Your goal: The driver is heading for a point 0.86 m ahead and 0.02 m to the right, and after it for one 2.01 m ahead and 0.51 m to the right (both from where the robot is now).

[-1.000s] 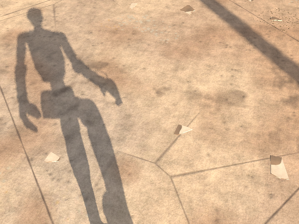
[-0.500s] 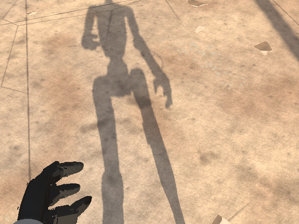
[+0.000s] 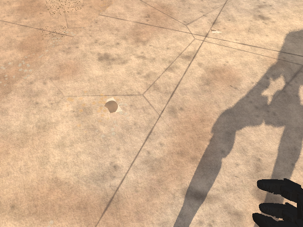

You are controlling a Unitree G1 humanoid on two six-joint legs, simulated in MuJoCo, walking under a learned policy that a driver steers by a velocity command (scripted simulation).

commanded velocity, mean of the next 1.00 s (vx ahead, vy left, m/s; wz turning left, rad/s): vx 1.00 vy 0.00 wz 0.16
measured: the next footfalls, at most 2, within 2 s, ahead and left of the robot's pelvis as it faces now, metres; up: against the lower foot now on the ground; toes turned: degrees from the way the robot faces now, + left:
left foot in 0.04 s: +0.23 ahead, +0.04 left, +0.00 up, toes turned +6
right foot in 0.46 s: +0.68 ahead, -0.09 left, +0.00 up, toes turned +19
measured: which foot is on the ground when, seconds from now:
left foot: up 0.00-0.02, down 0.04-0.48, up 0.50-0.90, down 0.92-1.00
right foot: down 0.00-0.00, up 0.02-0.44, down 0.46-0.94, up 0.96-1.00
